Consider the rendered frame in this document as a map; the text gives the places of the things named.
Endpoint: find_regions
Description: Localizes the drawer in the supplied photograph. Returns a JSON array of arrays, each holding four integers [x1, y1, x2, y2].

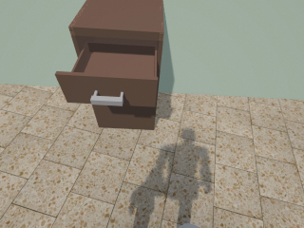
[[55, 41, 158, 107]]

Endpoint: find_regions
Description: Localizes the handle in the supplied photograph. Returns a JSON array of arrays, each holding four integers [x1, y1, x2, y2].
[[90, 90, 124, 106]]

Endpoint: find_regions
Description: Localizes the cabinet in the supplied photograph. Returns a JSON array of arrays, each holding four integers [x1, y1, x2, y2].
[[68, 0, 164, 130]]

